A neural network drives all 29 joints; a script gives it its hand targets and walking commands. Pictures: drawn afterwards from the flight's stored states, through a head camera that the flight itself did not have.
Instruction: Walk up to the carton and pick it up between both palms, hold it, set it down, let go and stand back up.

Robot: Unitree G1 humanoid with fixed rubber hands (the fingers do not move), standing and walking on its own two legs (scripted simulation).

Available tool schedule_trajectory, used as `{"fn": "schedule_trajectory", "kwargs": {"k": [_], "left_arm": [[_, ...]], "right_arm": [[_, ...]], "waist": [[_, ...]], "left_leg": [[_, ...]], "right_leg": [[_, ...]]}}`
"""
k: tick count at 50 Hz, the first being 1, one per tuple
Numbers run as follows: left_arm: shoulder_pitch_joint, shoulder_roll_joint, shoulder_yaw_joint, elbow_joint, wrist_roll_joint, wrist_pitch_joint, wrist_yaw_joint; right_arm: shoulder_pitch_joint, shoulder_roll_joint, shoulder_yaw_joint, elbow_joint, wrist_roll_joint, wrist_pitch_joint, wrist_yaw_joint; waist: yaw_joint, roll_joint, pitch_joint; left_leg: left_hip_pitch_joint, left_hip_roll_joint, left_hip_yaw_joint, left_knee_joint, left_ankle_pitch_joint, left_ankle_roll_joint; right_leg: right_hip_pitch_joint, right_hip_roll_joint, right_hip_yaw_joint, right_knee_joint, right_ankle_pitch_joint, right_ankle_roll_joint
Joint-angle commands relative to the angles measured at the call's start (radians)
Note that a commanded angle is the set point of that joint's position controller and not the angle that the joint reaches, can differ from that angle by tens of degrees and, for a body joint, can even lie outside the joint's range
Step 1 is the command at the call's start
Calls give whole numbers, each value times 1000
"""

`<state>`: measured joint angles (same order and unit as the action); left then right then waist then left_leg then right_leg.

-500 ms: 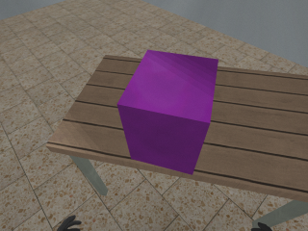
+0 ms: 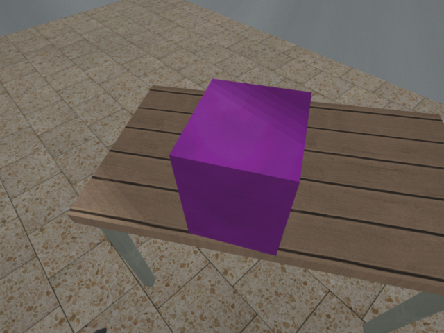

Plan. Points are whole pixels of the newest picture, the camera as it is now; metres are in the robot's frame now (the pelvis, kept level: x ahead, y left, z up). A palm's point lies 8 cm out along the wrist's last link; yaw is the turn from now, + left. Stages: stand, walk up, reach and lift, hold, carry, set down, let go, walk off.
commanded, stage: stand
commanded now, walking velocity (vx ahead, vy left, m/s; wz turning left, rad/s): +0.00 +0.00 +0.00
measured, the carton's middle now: (244, 168) +0.44 -0.02 +0.01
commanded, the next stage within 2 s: walk up in 0.42 s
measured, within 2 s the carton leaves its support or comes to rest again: neither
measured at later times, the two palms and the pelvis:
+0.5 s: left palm out of the picture +0.06 +0.29 -0.12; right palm out of the picture +0.06 -0.29 -0.12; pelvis +0.00 +0.00 +0.00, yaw -1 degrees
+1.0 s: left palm out of the picture +0.03 +0.41 -0.13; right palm out of the picture +0.05 -0.22 -0.11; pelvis -0.04 +0.08 -0.02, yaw -5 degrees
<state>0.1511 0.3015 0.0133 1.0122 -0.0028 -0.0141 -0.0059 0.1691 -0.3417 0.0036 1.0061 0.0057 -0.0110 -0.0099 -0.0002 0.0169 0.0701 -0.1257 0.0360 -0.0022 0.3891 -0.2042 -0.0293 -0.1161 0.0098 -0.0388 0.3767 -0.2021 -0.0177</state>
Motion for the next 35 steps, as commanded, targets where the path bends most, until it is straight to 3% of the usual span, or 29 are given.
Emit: {"fn": "schedule_trajectory", "kwargs": {"k": [1, 5, 6, 12, 13, 14, 16, 20, 21, 26, 28, 29, 30, 31, 32, 33, 34, 35], "left_arm": [[-45, 206, 40, -67, -2, -26, 16], [-22, 220, 48, -49, -4, -30, 19], [-18, 223, 48, -39, 3, -31, 20], [-20, 213, 46, -28, 3, -30, 18], [-2, 213, 42, -23, -3, -31, 21], [-23, 199, 38, -27, -2, -28, 18], [1, 219, 44, -18, 0, -30, 18], [1, 223, 46, -18, -1, -28, 23], [-9, 228, 45, -7, 5, -22, 22], [-14, 203, 38, -13, 0, -24, 22], [7, 208, 43, -17, -4, -26, 21], [-4, 208, 40, -12, 1, -28, 22], [-25, 224, 46, -16, -2, -27, 21], [123, 316, 76, -60, 8, -26, 66], [191, 370, 93, -46, 10, -24, 85], [227, 388, 103, -58, 19, -22, 95], [231, 376, 111, -86, 28, -24, 110], [219, 373, 115, -117, 42, -21, 114]], "right_arm": [[-36, -191, -48, -63, 4, -28, -12], [-45, -194, -46, -51, -3, -34, -17], [-27, -176, -42, -46, -1, -32, -14], [-20, -189, -46, -36, -1, -32, -14], [-28, -206, -51, -32, -2, -29, -14], [-41, -197, -50, -37, -1, -27, -16], [-6, -191, -47, -20, -2, -28, -15], [-17, -177, -41, -29, 0, -29, -16], [-22, -199, -49, -25, 3, -30, -19], [-6, -187, -49, -16, 3, -27, -19], [-22, -190, -46, -26, 2, -26, -18], [-2, -189, -48, -10, -4, -27, -16], [-39, -181, -49, -25, 3, -30, -16], [-81, -268, -110, -78, -43, 3, 5], [-96, -223, -104, -112, -42, 20, 12], [-87, -193, -106, -125, -50, 37, 14], [-71, -173, -112, -151, -64, 53, 17], [-54, -174, -120, -173, -74, 64, 22]], "waist": [[4, -48, -69], [4, 4, -83], [5, -18, -75], [0, -24, -58], [10, -4, -50], [-1, 6, -58], [6, -34, -52], [0, 2, -58], [2, -21, -44], [-9, -10, -36], [12, -20, -73], [-5, -7, -56], [5, -51, -47], [32, 10, -2], [54, -62, -31], [70, -116, -37], [67, -105, -25], [55, -102, -37]], "left_leg": [[10, 95, -72, -66, 99, 50], [7, 92, -67, -70, 116, 51], [11, 89, -69, -68, 110, 49], [15, 95, -57, -76, 118, 44], [2, 93, -65, -87, 104, 50], [9, 91, -48, -76, 108, 50], [13, 99, -63, -85, 101, 50], [14, 99, -55, -94, 93, 49], [2, 104, -67, -95, 82, 53], [17, 103, -58, -101, 78, 54], [22, 102, -60, -97, 90, 48], [23, 98, -55, -99, 91, 52], [12, 110, -71, -101, 109, 52], [-105, 58, 9, 54, 65, 51], [-182, 11, 6, 181, -55, 36], [-252, -11, -24, 379, -270, 22], [-319, 19, -75, 500, -309, 34], [-354, 29, -110, 582, -333, 45]], "right_leg": [[-17, -139, 107, -90, 88, -8], [1, -136, 108, -93, 98, -2], [6, -133, 103, -87, 97, -4], [-16, -134, 100, -95, 113, -7], [-3, -139, 107, -103, 93, -5], [-12, -138, 104, -105, 116, -1], [-11, -137, 108, -94, 115, -8], [-12, -140, 108, -103, 107, -6], [-18, -135, 104, -103, 106, -9], [-32, -138, 103, -106, 98, -2], [-1, -133, 101, -104, 71, -2], [-16, -136, 105, -110, 100, -3], [-15, -133, 107, -108, 117, -1], [-16, -220, 243, -55, 344, -54], [35, -309, 334, -73, 416, -125], [35, -387, 408, -103, 438, -209], [34, -423, 422, -104, 421, -270], [19, -434, 437, -91, 395, -292]]}}
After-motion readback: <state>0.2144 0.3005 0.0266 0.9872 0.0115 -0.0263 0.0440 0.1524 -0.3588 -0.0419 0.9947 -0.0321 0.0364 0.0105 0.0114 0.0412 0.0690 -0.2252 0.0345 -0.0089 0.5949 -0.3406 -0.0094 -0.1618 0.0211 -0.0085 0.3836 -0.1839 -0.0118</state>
